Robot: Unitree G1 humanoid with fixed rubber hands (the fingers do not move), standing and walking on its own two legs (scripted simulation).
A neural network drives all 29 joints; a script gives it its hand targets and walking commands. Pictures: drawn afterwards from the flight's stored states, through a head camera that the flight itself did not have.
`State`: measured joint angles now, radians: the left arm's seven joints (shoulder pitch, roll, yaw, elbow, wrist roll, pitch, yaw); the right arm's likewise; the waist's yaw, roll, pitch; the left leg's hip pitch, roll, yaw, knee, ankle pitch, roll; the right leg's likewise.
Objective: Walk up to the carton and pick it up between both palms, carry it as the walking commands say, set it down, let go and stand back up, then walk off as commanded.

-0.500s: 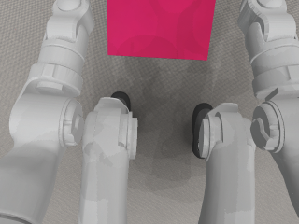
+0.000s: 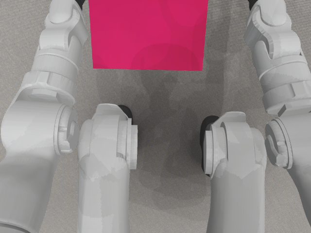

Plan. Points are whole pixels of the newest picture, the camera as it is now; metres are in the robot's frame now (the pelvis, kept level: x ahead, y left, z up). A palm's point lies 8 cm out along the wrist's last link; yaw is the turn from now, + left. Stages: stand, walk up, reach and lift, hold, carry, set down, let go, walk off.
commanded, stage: reach and lift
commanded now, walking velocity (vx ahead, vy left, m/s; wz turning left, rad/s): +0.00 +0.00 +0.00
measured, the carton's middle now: (152, 7) +0.53 +0.07 -0.23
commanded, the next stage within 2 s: none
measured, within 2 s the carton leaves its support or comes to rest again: leaves its support in 0.78 s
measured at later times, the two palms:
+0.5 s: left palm out of the picture +0.55 +0.20 -0.17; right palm out of the picture +0.56 -0.07 -0.17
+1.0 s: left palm out of the picture +0.53 +0.19 -0.16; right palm out of the picture +0.54 -0.08 -0.16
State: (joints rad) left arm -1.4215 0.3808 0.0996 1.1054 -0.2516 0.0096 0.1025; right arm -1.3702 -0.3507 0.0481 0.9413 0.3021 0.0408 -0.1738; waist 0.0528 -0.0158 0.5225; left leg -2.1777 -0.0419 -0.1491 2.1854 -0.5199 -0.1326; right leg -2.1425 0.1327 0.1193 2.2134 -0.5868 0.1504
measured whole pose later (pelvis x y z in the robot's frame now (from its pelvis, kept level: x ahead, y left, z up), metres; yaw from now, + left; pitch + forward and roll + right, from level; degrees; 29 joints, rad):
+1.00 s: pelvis +0.02 +0.00 -0.01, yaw -1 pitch +38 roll +0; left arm -1.33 0.22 0.28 1.08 0.04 0.17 0.04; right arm -1.31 -0.09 -0.27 1.05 -0.01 0.16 -0.19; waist 0.07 -0.07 0.21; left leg -2.31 -0.03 -0.15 2.22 -0.57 -0.14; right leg -2.28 0.15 0.12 2.24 -0.62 0.14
